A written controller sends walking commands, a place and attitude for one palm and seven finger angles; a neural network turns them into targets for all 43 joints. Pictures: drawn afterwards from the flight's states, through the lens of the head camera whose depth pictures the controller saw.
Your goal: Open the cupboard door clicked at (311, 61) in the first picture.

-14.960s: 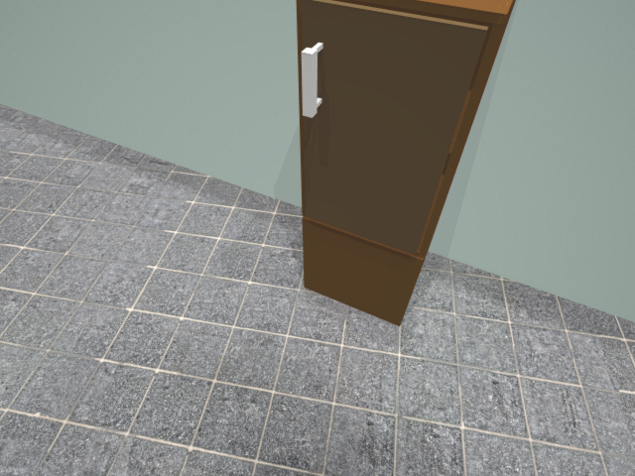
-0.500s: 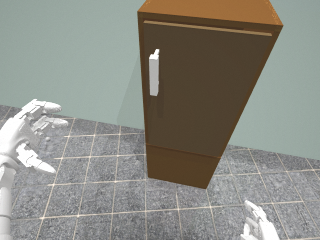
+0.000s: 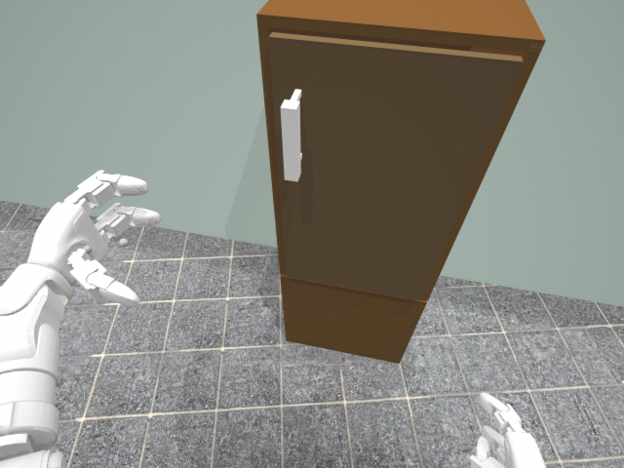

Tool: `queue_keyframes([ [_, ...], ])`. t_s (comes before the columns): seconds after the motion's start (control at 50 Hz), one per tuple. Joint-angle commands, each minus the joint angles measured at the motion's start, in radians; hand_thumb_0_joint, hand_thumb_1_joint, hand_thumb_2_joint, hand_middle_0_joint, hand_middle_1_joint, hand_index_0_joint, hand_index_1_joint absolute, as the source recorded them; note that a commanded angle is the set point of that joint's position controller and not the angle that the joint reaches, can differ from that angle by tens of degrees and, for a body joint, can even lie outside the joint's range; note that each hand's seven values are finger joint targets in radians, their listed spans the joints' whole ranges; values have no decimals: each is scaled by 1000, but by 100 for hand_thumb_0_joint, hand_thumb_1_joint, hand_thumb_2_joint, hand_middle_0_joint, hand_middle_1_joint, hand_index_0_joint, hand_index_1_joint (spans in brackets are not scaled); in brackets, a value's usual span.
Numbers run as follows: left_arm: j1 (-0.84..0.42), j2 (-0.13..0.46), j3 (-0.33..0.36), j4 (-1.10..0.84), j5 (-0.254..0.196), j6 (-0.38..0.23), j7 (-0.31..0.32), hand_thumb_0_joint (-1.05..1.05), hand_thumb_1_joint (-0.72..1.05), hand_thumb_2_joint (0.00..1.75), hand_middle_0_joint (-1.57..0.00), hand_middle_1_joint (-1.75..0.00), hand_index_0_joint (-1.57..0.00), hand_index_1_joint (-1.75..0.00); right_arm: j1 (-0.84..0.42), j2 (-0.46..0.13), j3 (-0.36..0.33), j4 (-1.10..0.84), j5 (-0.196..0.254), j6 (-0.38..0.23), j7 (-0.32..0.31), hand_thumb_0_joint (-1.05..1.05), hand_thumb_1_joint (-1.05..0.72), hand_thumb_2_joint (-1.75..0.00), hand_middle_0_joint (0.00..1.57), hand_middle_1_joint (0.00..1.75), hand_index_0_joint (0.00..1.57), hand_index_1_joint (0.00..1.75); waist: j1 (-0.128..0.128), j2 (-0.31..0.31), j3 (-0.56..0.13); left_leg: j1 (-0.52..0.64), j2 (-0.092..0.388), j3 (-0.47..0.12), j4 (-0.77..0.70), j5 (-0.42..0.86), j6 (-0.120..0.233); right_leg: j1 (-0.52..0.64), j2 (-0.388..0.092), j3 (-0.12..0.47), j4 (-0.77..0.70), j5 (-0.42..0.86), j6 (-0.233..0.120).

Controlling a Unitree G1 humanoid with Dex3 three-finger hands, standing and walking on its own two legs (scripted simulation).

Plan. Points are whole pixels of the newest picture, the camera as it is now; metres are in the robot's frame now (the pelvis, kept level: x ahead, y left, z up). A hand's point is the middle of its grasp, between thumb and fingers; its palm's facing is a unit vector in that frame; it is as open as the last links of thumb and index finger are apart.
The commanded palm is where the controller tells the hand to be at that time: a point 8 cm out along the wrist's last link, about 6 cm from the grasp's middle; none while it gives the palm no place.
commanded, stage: move the hooked fingers beside the handle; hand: left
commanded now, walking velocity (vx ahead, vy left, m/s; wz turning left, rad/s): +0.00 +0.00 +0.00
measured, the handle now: (294, 136) +0.59 +0.07 +0.12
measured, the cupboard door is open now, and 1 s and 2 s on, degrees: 0 0 0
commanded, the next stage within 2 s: none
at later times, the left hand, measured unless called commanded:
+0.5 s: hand (181, 198) +0.42 +0.21 +0.13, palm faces -0.14 -0.99 -0.01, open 14.0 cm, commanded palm +0.40 +0.26 +0.13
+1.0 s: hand (223, 165) +0.49 +0.17 +0.13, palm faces -0.14 -0.99 +0.01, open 14.0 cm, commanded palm +0.49 +0.22 +0.12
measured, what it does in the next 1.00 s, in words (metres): stands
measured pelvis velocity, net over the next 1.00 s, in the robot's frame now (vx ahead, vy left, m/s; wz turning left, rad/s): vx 0.01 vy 0.01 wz -0.04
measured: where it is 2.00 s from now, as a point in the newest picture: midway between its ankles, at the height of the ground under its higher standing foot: outside the picture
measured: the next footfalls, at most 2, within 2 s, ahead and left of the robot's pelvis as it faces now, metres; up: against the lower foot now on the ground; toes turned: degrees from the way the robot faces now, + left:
none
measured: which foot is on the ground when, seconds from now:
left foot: down 0.00-1.00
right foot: down 0.00-1.00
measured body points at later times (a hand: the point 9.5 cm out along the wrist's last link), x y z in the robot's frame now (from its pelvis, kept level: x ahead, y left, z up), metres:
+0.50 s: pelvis +0.01 +0.01 +0.00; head +0.04 +0.01 +0.45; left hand +0.42 +0.26 +0.13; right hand +0.11 -0.26 -0.10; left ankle +0.02 +0.10 -0.72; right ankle -0.01 -0.10 -0.72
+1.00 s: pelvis +0.01 +0.01 -0.01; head +0.08 +0.02 +0.44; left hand +0.50 +0.22 +0.13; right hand +0.03 -0.26 -0.12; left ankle +0.02 +0.10 -0.72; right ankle -0.01 -0.10 -0.72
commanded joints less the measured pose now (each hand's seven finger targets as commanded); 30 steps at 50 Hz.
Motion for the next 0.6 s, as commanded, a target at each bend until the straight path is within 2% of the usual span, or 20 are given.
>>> queue_keyframes([
  [0.0,-412,291,87,-147,-8,-64,23,0,-50,30,-30,-120,-30,-120,-40,-137,-65,-139,1,-41,-8,0,-90,-90,20,30,20,30,-28,47,-239,153,-4,-36,-89,155,12,-12,-17,71,-98,183,5],
  [0.02,-398,302,98,-128,-9,-66,27,0,-50,30,-30,-120,-30,-120,-35,-138,-65,-139,-2,-36,-4,0,-90,-90,20,30,20,30,-17,21,-250,141,-4,-33,-83,176,12,18,-17,75,-93,207,3],
  [0.04,-399,304,103,-138,-5,-71,30,0,-50,30,-30,-120,-30,-120,-36,-136,-65,-147,-1,-33,0,0,-90,-90,20,30,20,30,-13,34,-270,142,-4,-30,-84,191,12,26,-18,77,-86,230,5],
  [0.08,-417,271,75,-137,1,-76,39,0,-50,30,-30,-120,-30,-120,-30,-132,-66,-149,0,-27,5,0,-90,-90,20,30,20,30,-18,58,-280,158,-3,-27,-82,218,11,19,-15,69,-76,266,4],
  [0.12,-402,278,88,-136,-4,-84,49,0,-50,30,-30,-120,-30,-120,-18,-135,-70,-151,-3,-20,10,0,-90,-90,20,30,20,30,-8,18,-303,160,0,-30,-79,258,12,45,-12,64,-66,301,1],
  [0.14,-403,250,63,-130,0,-82,50,0,-50,30,-30,-120,-30,-120,-18,-133,-70,-154,0,-17,12,0,-90,-90,20,30,20,30,-15,31,-291,162,1,-24,-81,252,12,27,-10,66,-68,304,5],
  [0.18,-462,236,43,-120,8,-81,63,0,-50,30,-30,-120,-30,-120,-4,-135,-74,-142,1,-8,12,0,-90,-90,20,30,20,30,-32,41,-270,169,2,-26,-84,231,12,-12,-9,62,-73,279,6],
  [0.22,-490,240,41,-95,13,-81,79,0,-50,30,-30,-120,-30,-120,7,-140,-75,-134,0,2,11,0,-90,-90,20,30,20,30,-34,1,-255,158,2,-31,-86,235,13,-6,-8,59,-74,277,3],
  [0.26,-500,251,54,-94,22,-85,92,0,-50,30,-30,-120,-30,-120,15,-138,-79,-133,-2,10,12,0,-90,-90,20,30,20,30,-33,26,-289,170,2,-23,-84,240,14,-4,-9,65,-71,290,6],
  [0.3,-566,208,5,-84,35,-93,102,0,-50,30,-30,-120,-30,-120,24,-135,-77,-125,-2,16,12,0,-90,-90,20,30,20,30,-52,37,-286,183,3,-29,-83,242,12,-27,-7,59,-68,282,6],
  [0.32,-580,228,27,-66,28,-98,110,0,-50,30,-30,-120,-30,-120,30,-136,-78,-117,-4,20,11,0,-90,-90,20,30,20,30,-48,2,-280,171,4,-31,-78,251,14,-12,-6,61,-70,292,4],
  [0.36,-600,255,45,-24,42,-106,117,0,-50,30,-30,-120,-30,-120,46,-142,-79,-108,-7,29,12,0,-90,-90,20,30,20,30,-50,12,-295,164,4,-28,-79,246,14,-13,-6,65,-65,293,5],
  [0.44,-696,198,-17,-3,56,-130,128,0,-50,30,-30,-120,-30,-120,60,-139,-82,-94,-8,37,17,0,-90,-90,20,30,20,30,-69,64,-328,220,9,-34,-67,285,9,-53,-4,59,-57,308,3],
  [0.46,-693,223,5,19,61,-134,133,0,-50,30,-30,-120,-30,-120,75,-144,-85,-85,-10,42,18,0,-90,-90,20,30,20,30,-66,54,-337,221,11,-42,-66,302,5,-53,-4,56,-52,311,1],
  [0.48,-688,192,-22,51,64,-133,134,0,-50,30,-30,-120,-30,-120,76,-142,-83,-84,-9,46,20,0,-90,-90,20,30,20,30,-71,43,-323,212,11,-40,-65,295,6,-63,-3,56,-53,306,2],
  [0.5,-713,186,-28,66,65,-134,136,0,-50,30,-30,-120,-30,-120,80,-142,-84,-78,-10,49,22,0,-90,-90,20,30,20,30,-75,49,-317,210,11,-38,-65,292,6,-72,-3,54,-53,305,3],
  [0.52,-726,198,-15,79,62,-139,142,0,-50,30,-30,-120,-30,-120,87,-145,-85,-75,-11,53,23,0,-90,-90,20,30,20,30,-70,12,-324,202,10,-42,-59,309,8,-50,-3,54,-49,321,-1],
  [0.54,-724,194,-18,90,69,-141,144,0,-50,30,-30,-120,-30,-120,90,-146,-87,-77,-11,57,26,0,-90,-90,20,30,20,30,-69,29,-337,206,12,-38,-59,325,6,-56,-3,55,-44,334,2],
  [0.58,-750,178,-34,142,76,-138,153,0,-50,30,-30,-120,-30,-120,101,-146,-87,-69,-12,67,29,0,-90,-90,20,30,20,30,-82,-1,-314,184,13,-36,-58,300,7,-75,-3,54,-46,317,6],
])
